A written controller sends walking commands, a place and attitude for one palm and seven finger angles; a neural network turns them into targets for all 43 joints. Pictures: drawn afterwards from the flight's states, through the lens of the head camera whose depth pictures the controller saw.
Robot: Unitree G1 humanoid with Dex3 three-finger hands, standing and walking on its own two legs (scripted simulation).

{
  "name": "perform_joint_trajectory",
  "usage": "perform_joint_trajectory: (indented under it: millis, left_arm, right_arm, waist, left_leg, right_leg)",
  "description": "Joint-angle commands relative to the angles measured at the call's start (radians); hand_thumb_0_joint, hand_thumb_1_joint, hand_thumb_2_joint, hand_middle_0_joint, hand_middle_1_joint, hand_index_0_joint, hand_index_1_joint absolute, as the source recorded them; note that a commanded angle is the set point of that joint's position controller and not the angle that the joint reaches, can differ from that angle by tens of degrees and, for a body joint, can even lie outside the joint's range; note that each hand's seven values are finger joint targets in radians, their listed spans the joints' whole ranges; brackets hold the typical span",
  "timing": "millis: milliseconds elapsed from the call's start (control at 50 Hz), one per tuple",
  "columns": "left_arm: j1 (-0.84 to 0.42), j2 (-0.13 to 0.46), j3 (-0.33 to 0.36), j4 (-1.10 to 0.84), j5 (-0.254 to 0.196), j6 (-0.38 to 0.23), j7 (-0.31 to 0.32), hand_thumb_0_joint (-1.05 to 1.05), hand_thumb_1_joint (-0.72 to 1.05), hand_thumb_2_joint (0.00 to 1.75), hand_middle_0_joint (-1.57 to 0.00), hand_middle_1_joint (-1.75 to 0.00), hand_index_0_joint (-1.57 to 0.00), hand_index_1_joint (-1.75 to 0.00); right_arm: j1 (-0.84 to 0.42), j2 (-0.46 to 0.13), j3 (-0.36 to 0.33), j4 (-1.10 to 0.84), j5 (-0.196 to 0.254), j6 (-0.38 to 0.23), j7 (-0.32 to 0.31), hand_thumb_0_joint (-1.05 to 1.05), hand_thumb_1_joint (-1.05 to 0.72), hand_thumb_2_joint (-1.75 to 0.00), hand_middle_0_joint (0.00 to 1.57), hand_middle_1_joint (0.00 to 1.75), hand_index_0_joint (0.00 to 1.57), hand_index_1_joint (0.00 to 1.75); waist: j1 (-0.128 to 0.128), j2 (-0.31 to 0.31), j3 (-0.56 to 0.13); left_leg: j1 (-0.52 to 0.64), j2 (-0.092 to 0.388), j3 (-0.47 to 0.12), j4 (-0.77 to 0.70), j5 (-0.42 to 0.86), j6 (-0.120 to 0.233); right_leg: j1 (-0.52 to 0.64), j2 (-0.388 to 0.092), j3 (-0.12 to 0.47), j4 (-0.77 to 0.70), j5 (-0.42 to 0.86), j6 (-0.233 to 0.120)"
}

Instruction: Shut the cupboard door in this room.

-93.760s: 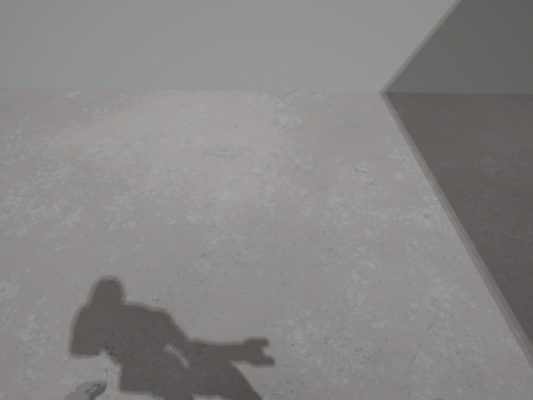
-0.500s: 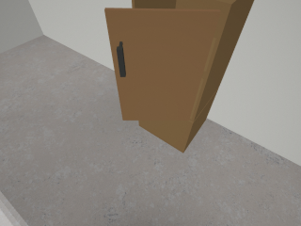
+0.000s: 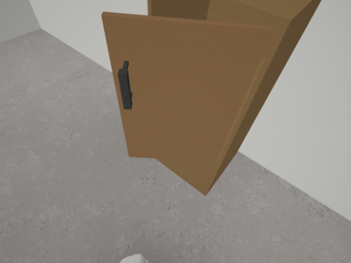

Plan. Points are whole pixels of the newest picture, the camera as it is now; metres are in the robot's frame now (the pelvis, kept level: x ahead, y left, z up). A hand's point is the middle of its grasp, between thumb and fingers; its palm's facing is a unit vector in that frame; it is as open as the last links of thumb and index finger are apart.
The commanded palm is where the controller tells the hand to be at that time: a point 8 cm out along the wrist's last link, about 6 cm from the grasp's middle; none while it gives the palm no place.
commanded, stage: come to a stop and stand still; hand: left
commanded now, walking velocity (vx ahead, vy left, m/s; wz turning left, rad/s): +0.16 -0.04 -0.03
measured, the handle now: (127, 85) +0.53 +0.17 +0.08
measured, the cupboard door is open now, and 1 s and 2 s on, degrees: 37 37 37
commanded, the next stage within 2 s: look again from close up in 1.68 s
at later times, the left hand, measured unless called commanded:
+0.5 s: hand (119, 252) +0.17 +0.14 -0.15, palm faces -0.01 -0.97 -0.24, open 7.4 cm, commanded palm none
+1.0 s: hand out of the picture +0.06 +0.19 -0.16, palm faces +0.03 -0.97 -0.23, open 7.4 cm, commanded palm none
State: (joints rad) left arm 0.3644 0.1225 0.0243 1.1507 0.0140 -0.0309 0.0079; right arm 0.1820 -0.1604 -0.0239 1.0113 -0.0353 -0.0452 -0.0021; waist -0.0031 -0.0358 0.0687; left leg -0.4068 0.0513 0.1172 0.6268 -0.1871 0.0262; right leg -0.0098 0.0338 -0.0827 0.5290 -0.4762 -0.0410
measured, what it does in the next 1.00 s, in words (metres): steps on the spot: right foot, then left foot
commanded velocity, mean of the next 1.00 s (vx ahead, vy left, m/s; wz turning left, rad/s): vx -0.10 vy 0.03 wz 0.00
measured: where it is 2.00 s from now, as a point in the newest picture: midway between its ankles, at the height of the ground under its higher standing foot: outside the picture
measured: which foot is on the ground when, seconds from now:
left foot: down 0.00-0.34, up 0.36-0.64, down 0.66-1.00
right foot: down 0.00-0.00, up 0.02-0.30, down 0.32-0.68, up 0.70-0.94, down 0.96-1.00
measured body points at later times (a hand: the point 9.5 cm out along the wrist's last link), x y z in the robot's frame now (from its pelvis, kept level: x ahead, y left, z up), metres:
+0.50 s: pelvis +0.08 -0.04 +0.01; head +0.13 -0.05 +0.46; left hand +0.17 +0.20 -0.14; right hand +0.12 -0.29 -0.15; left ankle +0.02 +0.07 -0.65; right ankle +0.13 -0.18 -0.72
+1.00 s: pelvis +0.04 +0.00 +0.02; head +0.06 +0.00 +0.47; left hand +0.06 +0.24 -0.14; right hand +0.10 -0.23 -0.14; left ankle +0.03 +0.10 -0.72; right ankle +0.01 -0.13 -0.72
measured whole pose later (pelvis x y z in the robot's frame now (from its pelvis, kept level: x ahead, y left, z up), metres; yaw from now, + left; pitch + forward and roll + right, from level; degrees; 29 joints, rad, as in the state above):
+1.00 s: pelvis +0.04 +0.00 +0.02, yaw -1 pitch -1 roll +0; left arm 0.25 0.20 0.02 1.07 0.01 0.03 0.03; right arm 0.18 -0.16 -0.02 1.04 0.00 0.01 -0.03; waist 0.02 -0.01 0.05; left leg -0.20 -0.01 0.08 0.50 -0.29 0.03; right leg -0.16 -0.02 0.02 0.47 -0.31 0.01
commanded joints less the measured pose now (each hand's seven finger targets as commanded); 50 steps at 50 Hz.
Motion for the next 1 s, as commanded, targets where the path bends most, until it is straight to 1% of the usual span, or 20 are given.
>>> perform_joint_trajectory:
  millis: [0,60,140,260,280,320,340,400,460,540,600,620,640,660,680,740,840,900,940,980]
  left_arm:
    - [-0.001,0.118,0.020,-0.101,-0.004,-0.017,0.011,0.00,0.90,0.90,-0.20,-0.30,-0.20,-0.30]
    - [-0.089,0.092,0.031,-0.120,0.008,0.002,-0.006,0.00,0.90,0.90,-0.20,-0.30,-0.20,-0.30]
    - [-0.028,0.032,0.020,-0.106,0.001,0.039,0.000,0.00,0.90,0.90,-0.20,-0.30,-0.20,-0.30]
    - [-0.014,0.135,0.041,-0.129,0.011,0.055,0.009,0.00,0.90,0.90,-0.20,-0.30,-0.20,-0.30]
    - [-0.021,0.174,0.047,-0.139,0.016,0.049,0.012,0.00,0.90,0.90,-0.20,-0.30,-0.20,-0.30]
    - [-0.064,0.273,0.057,-0.166,0.022,0.040,0.016,0.00,0.90,0.90,-0.20,-0.30,-0.20,-0.30]
    - [-0.079,0.293,0.056,-0.174,0.020,0.039,0.017,0.00,0.90,0.90,-0.20,-0.30,-0.20,-0.30]
    - [-0.135,0.260,0.059,-0.190,0.017,0.041,0.035,0.00,0.90,0.90,-0.20,-0.30,-0.20,-0.30]
    - [-0.160,0.255,0.066,-0.219,0.018,0.042,0.043,0.00,0.90,0.90,-0.20,-0.30,-0.20,-0.30]
    - [-0.154,0.263,0.074,-0.229,0.026,0.044,0.042,0.00,0.90,0.90,-0.20,-0.30,-0.20,-0.30]
    - [-0.175,0.257,0.072,-0.220,0.017,0.051,0.035,0.00,0.90,0.90,-0.20,-0.30,-0.20,-0.30]
    - [-0.171,0.227,0.064,-0.219,0.009,0.056,0.031,0.00,0.90,0.90,-0.20,-0.30,-0.20,-0.30]
    - [-0.154,0.168,0.052,-0.235,-0.002,0.066,0.028,0.00,0.90,0.90,-0.20,-0.30,-0.20,-0.30]
    - [-0.183,0.139,0.043,-0.245,-0.003,0.078,0.030,0.00,0.90,0.90,-0.20,-0.30,-0.20,-0.30]
    - [-0.202,0.156,0.047,-0.244,0.000,0.087,0.031,0.00,0.90,0.90,-0.20,-0.30,-0.20,-0.30]
    - [-0.167,0.159,0.047,-0.199,0.007,0.092,0.023,0.00,0.90,0.90,-0.20,-0.30,-0.20,-0.30]
    - [-0.148,0.128,0.019,-0.176,-0.003,0.065,0.019,0.00,0.90,0.90,-0.20,-0.30,-0.20,-0.30]
    - [-0.073,0.133,0.014,-0.135,-0.003,0.045,0.024,0.00,0.90,0.90,-0.20,-0.30,-0.20,-0.30]
    - [-0.062,0.174,0.012,-0.114,0.001,0.025,0.032,0.00,0.90,0.90,-0.20,-0.30,-0.20,-0.30]
    - [-0.103,0.173,0.004,-0.112,-0.001,0.026,0.028,0.00,0.90,0.90,-0.20,-0.30,-0.20,-0.30]
  right_arm:
    - [0.347,-0.246,-0.050,0.045,0.002,0.006,-0.035,0.00,-0.90,-0.90,0.20,0.30,0.20,0.30]
    - [0.197,-0.142,-0.030,0.000,0.003,-0.002,-0.041,0.00,-0.90,-0.90,0.20,0.30,0.20,0.30]
    - [0.100,-0.119,-0.012,-0.014,0.006,-0.003,-0.050,0.00,-0.90,-0.90,0.20,0.30,0.20,0.30]
    - [0.033,-0.159,-0.046,-0.020,0.020,0.051,-0.040,0.00,-0.90,-0.90,0.20,0.30,0.20,0.30]
    - [0.041,-0.145,-0.051,-0.025,0.022,0.060,-0.035,0.00,-0.90,-0.90,0.20,0.30,0.20,0.30]
    - [0.118,-0.087,-0.052,-0.027,0.032,0.081,-0.022,0.00,-0.90,-0.90,0.20,0.30,0.20,0.30]
    - [0.125,-0.081,-0.055,-0.026,0.033,0.095,-0.022,0.00,-0.90,-0.90,0.20,0.30,0.20,0.30]
    - [0.071,-0.109,-0.058,-0.036,0.029,0.103,-0.024,0.00,-0.90,-0.90,0.20,0.30,0.20,0.30]
    - [0.060,-0.115,-0.053,-0.051,0.031,0.097,-0.016,0.00,-0.90,-0.90,0.20,0.30,0.20,0.30]
    - [0.045,-0.095,-0.041,-0.063,0.032,0.084,-0.010,0.00,-0.90,-0.90,0.20,0.30,0.20,0.30]
    - [0.144,-0.093,-0.036,-0.029,0.032,0.071,-0.013,0.00,-0.90,-0.90,0.20,0.30,0.20,0.30]
    - [0.157,-0.116,-0.040,-0.022,0.030,0.063,-0.013,0.00,-0.90,-0.90,0.20,0.30,0.20,0.30]
    - [0.139,-0.193,-0.050,-0.043,0.020,0.055,-0.014,0.00,-0.90,-0.90,0.20,0.30,0.20,0.30]
    - [0.081,-0.240,-0.058,-0.072,0.009,0.062,-0.022,0.00,-0.90,-0.90,0.20,0.30,0.20,0.30]
    - [0.026,-0.224,-0.045,-0.087,0.001,0.067,-0.027,0.00,-0.90,-0.90,0.20,0.30,0.20,0.30]
    - [-0.006,-0.169,-0.027,-0.081,0.005,0.053,-0.046,0.00,-0.90,-0.90,0.20,0.30,0.20,0.30]
    - [0.056,-0.170,-0.029,-0.043,0.016,0.044,-0.045,0.00,-0.90,-0.90,0.20,0.30,0.20,0.30]
    - [0.079,-0.156,-0.031,-0.018,0.030,0.041,-0.043,0.00,-0.90,-0.90,0.20,0.30,0.20,0.30]
    - [0.081,-0.105,-0.023,-0.019,0.043,0.039,-0.036,0.00,-0.90,-0.90,0.20,0.30,0.20,0.30]
    - [0.088,-0.098,-0.017,0.002,0.037,0.040,-0.028,0.00,-0.90,-0.90,0.20,0.30,0.20,0.30]
  waist:
    - [-0.100,0.219,-0.188]
    - [-0.046,0.141,0.013]
    - [0.020,0.115,-0.051]
    - [0.049,0.152,-0.036]
    - [0.047,0.074,-0.031]
    - [0.019,-0.154,-0.045]
    - [0.019,-0.131,-0.063]
    - [0.031,-0.198,-0.084]
    - [0.030,-0.169,-0.176]
    - [0.039,-0.164,-0.194]
    - [-0.012,-0.158,-0.203]
    - [-0.018,-0.064,-0.186]
    - [-0.011,0.200,-0.160]
    - [-0.014,0.344,-0.079]
    - [-0.005,0.255,-0.034]
    - [0.027,0.232,0.015]
    - [0.006,0.185,-0.074]
    - [0.020,0.117,-0.128]
    - [-0.006,-0.006,-0.122]
    - [-0.021,0.006,-0.078]
  left_leg:
    - [0.498,0.409,-0.499,-0.288,0.353,0.234]
    - [0.227,0.329,-0.362,-0.377,0.174,0.176]
    - [0.169,0.227,-0.121,-0.306,0.577,0.119]
    - [0.106,0.176,-0.085,-0.177,0.290,0.053]
    - [0.090,0.112,-0.056,-0.116,0.170,0.012]
    - [0.071,-0.054,0.017,0.146,-0.281,-0.051]
    - [0.103,-0.055,-0.036,0.307,-0.423,-0.044]
    - [-0.049,-0.044,-0.149,0.548,-0.393,-0.050]
    - [-0.055,-0.040,-0.151,0.492,-0.350,-0.069]
    - [0.022,-0.039,-0.122,0.224,-0.329,-0.072]
    - [0.214,-0.057,-0.067,-0.147,-0.082,-0.068]
    - [0.316,-0.021,-0.094,-0.246,0.014,-0.060]
    - [0.314,0.155,-0.300,-0.331,0.131,-0.004]
    - [0.159,0.292,-0.394,-0.371,0.295,0.080]
    - [0.032,0.286,-0.341,-0.376,0.221,0.129]
    - [0.112,0.191,-0.234,-0.312,0.450,0.105]
    - [0.336,0.181,-0.210,-0.261,0.561,0.124]
    - [0.337,0.136,-0.211,-0.196,0.472,0.070]
    - [0.248,0.055,-0.151,-0.182,0.216,-0.002]
    - [0.293,0.031,-0.147,-0.250,0.163,-0.017]
  right_leg:
    - [-0.490,-0.027,0.096,0.691,-0.133,-0.023]
    - [-0.523,-0.115,0.116,0.665,0.027,0.008]
    - [-0.314,-0.103,0.071,0.314,0.130,0.051]
    - [-0.178,-0.084,0.041,0.024,0.418,0.050]
    - [-0.182,-0.128,0.114,-0.003,0.586,0.029]
    - [-0.234,-0.384,0.339,-0.147,0.855,-0.119]
    - [-0.273,-0.443,0.351,-0.192,0.823,-0.173]
    - [-0.185,-0.403,0.347,-0.153,0.908,-0.189]
    - [-0.094,-0.380,0.264,-0.113,0.940,-0.167]
    - [-0.090,-0.363,0.251,-0.106,0.852,-0.156]
    - [-0.169,-0.303,0.213,-0.042,0.656,-0.076]
    - [-0.266,-0.248,0.172,0.017,0.495,-0.028]
    - [-0.382,-0.130,0.085,0.117,0.214,0.036]
    - [-0.396,-0.065,0.068,0.241,-0.059,0.067]
    - [-0.326,-0.065,0.129,0.340,-0.054,0.054]
    - [-0.383,-0.052,0.150,0.428,0.034,0.053]
    - [-0.313,-0.055,0.079,0.144,0.064,0.062]
    - [-0.147,-0.063,0.096,-0.146,0.338,0.048]
    - [-0.080,-0.186,0.234,-0.163,0.619,-0.007]
    - [-0.166,-0.183,0.200,-0.143,0.558,-0.017]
